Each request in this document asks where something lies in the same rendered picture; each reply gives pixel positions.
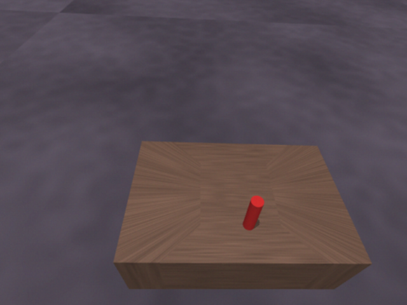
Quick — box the can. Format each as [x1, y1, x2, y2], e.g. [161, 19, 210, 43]
[243, 196, 264, 231]

